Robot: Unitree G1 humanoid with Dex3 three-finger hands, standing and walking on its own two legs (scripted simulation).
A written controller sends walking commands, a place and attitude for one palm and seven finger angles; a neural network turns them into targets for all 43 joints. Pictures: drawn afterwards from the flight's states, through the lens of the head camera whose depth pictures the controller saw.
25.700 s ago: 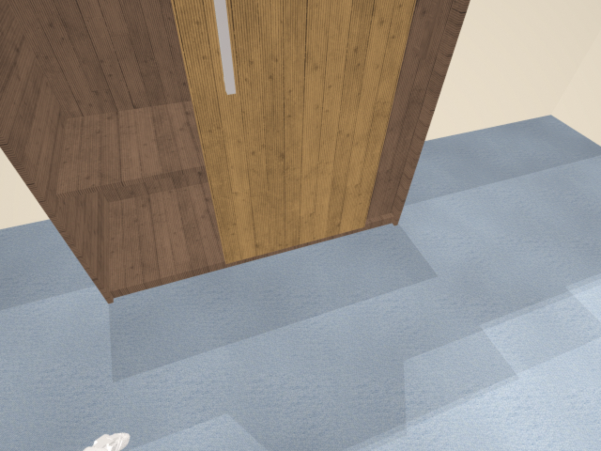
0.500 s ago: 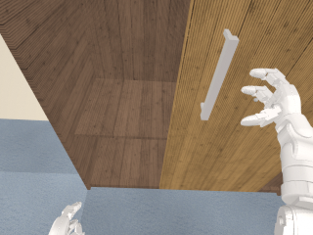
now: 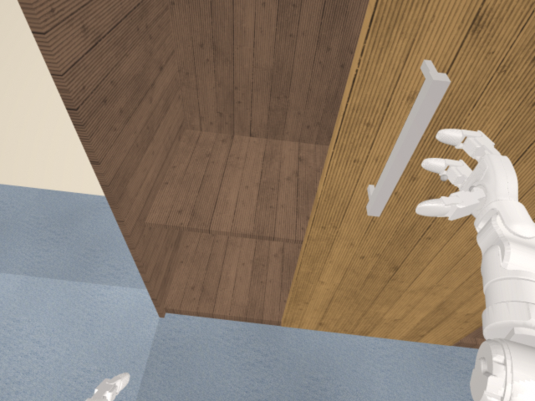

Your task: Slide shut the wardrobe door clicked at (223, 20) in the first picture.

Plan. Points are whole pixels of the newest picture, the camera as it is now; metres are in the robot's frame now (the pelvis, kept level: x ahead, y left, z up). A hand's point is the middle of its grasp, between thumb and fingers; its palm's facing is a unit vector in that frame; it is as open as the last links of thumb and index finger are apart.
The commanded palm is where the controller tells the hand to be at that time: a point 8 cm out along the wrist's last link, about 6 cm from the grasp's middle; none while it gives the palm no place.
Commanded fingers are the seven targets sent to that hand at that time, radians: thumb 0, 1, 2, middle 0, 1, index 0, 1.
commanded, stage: move the hooked fingers beside the handle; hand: right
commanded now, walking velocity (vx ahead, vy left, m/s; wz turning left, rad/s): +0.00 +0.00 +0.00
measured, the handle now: (397, 148) +0.48 -0.13 +0.16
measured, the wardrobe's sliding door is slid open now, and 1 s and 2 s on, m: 0.44 0.44 0.44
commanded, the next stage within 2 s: none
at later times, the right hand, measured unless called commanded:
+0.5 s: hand (443, 177) +0.42 -0.19 +0.17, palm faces +0.03 +1.00 -0.03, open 14.0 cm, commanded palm +0.40 -0.24 +0.17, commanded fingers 0.00 0.50 -0.30 0.30 1.20 0.30 1.20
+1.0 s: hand (462, 168) +0.42 -0.21 +0.19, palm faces +0.02 +1.00 -0.04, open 14.0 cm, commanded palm +0.39 -0.25 +0.17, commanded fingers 0.00 0.50 -0.30 0.30 1.20 0.30 1.20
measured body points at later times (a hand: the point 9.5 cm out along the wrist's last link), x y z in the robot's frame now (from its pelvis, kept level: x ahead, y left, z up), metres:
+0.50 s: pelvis -0.01 +0.00 +0.00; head +0.01 +0.02 +0.45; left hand +0.11 +0.26 -0.11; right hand +0.41 -0.24 +0.17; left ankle -0.03 +0.09 -0.74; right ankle +0.02 -0.11 -0.74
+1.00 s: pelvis +0.00 +0.00 +0.00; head +0.00 +0.01 +0.45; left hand +0.10 +0.25 -0.11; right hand +0.41 -0.26 +0.19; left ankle -0.03 +0.09 -0.74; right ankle +0.02 -0.11 -0.74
